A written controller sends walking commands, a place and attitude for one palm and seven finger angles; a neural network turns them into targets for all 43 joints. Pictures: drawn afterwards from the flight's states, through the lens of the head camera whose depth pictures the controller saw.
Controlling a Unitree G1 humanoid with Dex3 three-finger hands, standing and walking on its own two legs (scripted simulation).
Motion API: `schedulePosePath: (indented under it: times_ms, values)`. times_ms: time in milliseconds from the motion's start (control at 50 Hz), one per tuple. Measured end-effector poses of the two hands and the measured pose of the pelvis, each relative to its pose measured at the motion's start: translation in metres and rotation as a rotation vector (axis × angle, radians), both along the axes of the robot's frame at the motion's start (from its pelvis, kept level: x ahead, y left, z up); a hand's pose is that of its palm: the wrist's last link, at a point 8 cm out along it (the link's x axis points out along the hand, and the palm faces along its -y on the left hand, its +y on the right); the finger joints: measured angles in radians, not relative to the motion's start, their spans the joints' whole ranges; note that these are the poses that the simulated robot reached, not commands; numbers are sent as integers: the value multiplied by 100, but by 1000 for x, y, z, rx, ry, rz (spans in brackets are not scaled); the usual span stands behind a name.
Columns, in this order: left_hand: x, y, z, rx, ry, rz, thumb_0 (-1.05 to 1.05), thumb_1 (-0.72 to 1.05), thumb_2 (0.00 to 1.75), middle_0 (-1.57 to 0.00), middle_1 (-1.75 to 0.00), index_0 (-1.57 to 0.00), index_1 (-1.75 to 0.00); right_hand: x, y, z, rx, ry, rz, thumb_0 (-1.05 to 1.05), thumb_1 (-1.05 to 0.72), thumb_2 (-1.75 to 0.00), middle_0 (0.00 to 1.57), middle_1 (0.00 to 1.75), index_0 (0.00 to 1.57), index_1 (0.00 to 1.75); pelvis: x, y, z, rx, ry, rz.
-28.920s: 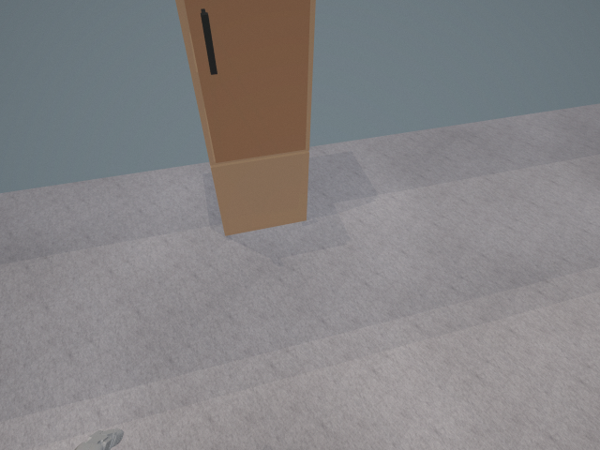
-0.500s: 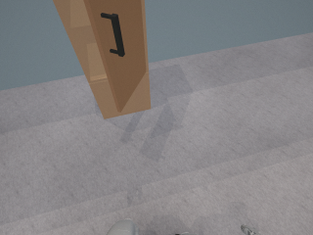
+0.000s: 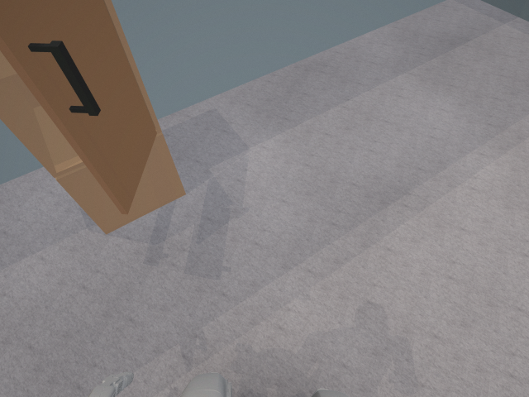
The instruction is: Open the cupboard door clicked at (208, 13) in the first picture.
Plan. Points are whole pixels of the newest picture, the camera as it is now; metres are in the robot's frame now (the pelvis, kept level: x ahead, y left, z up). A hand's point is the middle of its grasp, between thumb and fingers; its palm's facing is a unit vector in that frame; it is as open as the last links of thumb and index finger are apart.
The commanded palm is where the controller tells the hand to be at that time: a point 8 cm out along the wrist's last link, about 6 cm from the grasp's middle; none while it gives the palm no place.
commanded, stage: walk to a spot facing it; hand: left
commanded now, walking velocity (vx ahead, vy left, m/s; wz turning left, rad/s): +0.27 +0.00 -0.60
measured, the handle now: (67, 81) +0.62 +0.42 +0.09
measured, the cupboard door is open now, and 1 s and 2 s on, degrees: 53 53 53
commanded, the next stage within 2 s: none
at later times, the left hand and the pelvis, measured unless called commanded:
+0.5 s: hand (223, 288) +0.31 +0.11 -0.14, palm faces -0.39 -0.90 -0.19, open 7.4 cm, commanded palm none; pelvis +0.10 -0.03 +0.01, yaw -19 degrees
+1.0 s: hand (246, 265) +0.37 +0.07 -0.18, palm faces -0.40 -0.89 -0.20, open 7.3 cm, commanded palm none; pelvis +0.29 -0.11 +0.00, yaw -29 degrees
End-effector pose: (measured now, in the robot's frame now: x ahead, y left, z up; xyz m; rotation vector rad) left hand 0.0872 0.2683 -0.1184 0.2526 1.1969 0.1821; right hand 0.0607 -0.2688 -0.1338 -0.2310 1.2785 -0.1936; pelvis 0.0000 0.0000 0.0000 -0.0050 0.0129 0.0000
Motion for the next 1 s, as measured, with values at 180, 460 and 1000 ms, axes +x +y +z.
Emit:
schedulePosePath:
  times_ms: [180, 460, 1000]
  values:
    - [19, -9, -11, -63, 69, -100, 1, 91, 90, -20, -30, -20, -30, 1, 4, 24, -30, -94, -84, 1, -91, -90, 20, 30, 20, 30, 18, 13, 6, 18, 12, -120]
    - [201, -88, 8, -125, -63, -388, 1, 91, 90, -20, -30, -20, -30, -94, 31, 26, 43, 160, -336, 0, -90, -90, 20, 30, 21, 30, 85, -15, 15, -12, 23, -297]
    - [302, -154, -26, -47, 222, -376, 1, 92, 90, -20, -30, -20, -30, 231, -109, 20, -13, -258, -372, 0, -90, -90, 20, 30, 20, 30, 295, -114, -1, -7, -15, -504]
